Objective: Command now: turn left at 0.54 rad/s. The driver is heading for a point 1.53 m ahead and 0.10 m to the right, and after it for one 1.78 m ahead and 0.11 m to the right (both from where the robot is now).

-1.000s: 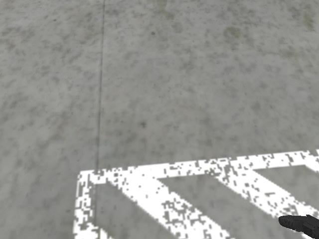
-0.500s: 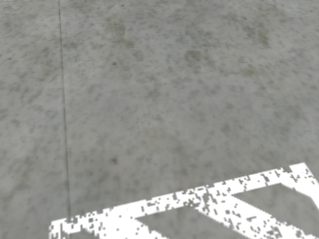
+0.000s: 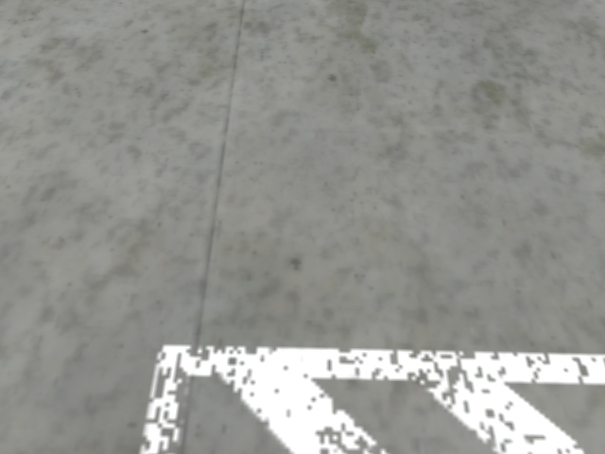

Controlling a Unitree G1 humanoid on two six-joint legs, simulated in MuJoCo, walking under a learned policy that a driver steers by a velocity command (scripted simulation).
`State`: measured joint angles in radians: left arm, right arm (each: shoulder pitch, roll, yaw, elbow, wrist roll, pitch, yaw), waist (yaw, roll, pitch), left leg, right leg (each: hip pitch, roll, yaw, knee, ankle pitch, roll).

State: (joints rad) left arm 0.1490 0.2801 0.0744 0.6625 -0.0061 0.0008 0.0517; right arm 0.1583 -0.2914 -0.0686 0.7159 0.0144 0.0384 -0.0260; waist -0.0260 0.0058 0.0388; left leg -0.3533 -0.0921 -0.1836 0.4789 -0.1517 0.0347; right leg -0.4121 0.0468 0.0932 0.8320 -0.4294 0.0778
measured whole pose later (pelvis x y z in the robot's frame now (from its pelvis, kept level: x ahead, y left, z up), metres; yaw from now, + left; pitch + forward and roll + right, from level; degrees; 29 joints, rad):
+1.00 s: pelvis -0.02 -0.06 +0.00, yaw -4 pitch +1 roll +2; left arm 0.23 0.30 0.05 0.65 0.00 0.00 -0.01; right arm 0.11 -0.32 -0.08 0.74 0.00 0.04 -0.05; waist 0.02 0.04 0.06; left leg -0.48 0.00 -0.04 1.13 -0.50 -0.05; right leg -0.32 0.04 0.02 0.57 -0.27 -0.07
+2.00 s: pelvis +0.25 -0.11 +0.00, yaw +4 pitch +2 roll +0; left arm 0.09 0.26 0.04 0.62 0.02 -0.07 -0.01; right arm 0.33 -0.33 -0.07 0.72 0.03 0.01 -0.03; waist -0.05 0.03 0.06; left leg -0.44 -0.01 -0.08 1.18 -0.50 -0.06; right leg -0.34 0.00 -0.04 0.48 -0.17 -0.01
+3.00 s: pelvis +0.60 -0.15 +0.01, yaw -7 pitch +2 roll +1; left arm 0.31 0.28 0.05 0.74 -0.01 -0.05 -0.02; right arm 0.18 -0.31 -0.06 0.67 -0.01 -0.10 0.00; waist 0.03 0.03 0.04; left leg -0.58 0.08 -0.04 1.06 -0.27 -0.02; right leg -0.22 0.07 0.04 0.40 -0.21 -0.09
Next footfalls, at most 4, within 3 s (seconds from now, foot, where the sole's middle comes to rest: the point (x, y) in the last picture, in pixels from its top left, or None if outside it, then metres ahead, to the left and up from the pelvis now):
0.12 right None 0.05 -0.14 -0.78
0.44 left None -0.01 0.12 -0.78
0.88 right None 0.03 -0.14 -0.78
1.46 left None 0.09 0.06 -0.78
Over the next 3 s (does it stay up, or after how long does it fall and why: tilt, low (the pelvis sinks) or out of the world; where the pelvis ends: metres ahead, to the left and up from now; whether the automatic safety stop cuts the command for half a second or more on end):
stays up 0.60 -0.15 0.01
